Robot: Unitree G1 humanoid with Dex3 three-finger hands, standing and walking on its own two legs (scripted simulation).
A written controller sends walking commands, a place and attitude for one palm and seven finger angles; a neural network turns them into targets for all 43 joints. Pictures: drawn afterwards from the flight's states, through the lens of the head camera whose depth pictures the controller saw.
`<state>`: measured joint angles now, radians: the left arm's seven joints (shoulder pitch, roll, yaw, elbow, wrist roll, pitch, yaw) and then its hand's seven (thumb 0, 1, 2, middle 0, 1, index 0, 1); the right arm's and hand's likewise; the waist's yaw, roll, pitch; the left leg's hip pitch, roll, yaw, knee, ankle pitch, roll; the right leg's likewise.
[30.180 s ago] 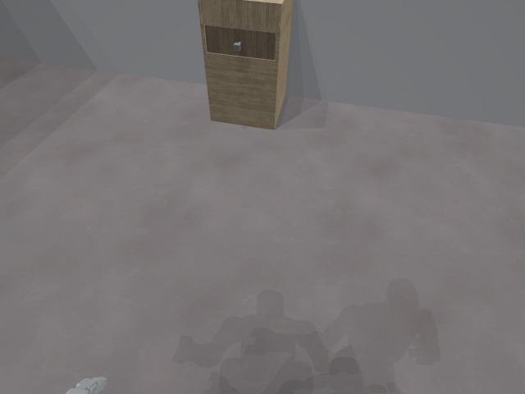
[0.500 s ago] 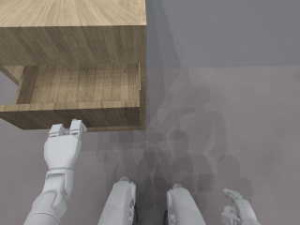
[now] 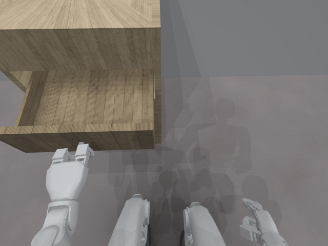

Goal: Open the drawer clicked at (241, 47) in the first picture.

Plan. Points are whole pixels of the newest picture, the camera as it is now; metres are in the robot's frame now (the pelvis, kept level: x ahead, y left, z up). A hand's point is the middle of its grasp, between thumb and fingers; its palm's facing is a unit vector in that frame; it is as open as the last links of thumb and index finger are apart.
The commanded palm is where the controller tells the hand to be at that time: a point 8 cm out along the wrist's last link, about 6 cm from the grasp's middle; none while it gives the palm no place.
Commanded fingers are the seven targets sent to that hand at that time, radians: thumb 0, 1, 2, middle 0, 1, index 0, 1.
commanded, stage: pull the drawer open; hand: left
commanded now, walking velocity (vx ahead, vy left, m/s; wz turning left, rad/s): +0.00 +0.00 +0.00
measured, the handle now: (79, 156) +0.33 +0.25 -0.07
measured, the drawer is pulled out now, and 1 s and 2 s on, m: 0.19 0.24 0.26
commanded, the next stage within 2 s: open the thumb to release the handle in 1.58 s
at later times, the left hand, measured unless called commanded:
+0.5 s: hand (75, 195) +0.23 +0.24 -0.09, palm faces -0.08 -0.07 -0.99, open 6.9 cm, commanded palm +0.20 +0.24 -0.04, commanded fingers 0.00 0.90 0.90 -0.40 -1.35 -0.40 -1.35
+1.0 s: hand (74, 204) +0.21 +0.24 -0.09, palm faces -0.10 -0.09 -0.99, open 6.9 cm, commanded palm +0.17 +0.24 -0.04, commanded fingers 0.00 0.90 0.90 -0.40 -1.35 -0.40 -1.35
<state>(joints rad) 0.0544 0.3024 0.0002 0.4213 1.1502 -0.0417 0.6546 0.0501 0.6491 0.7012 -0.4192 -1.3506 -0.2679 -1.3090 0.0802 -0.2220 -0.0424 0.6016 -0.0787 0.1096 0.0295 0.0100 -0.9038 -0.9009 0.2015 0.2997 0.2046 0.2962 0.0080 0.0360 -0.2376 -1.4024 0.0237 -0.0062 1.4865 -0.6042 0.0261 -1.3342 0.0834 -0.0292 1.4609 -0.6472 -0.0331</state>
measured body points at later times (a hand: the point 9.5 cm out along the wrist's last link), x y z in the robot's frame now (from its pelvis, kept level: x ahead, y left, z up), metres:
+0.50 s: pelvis +0.00 +0.00 -0.01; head +0.13 +0.00 +0.42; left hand +0.23 +0.24 -0.03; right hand +0.20 -0.23 -0.13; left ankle +0.04 +0.10 -0.57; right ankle +0.01 -0.11 -0.57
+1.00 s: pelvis +0.00 -0.01 -0.01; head +0.14 -0.01 +0.42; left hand +0.21 +0.24 -0.03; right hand +0.22 -0.23 -0.14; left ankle +0.04 +0.10 -0.57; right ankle +0.01 -0.11 -0.57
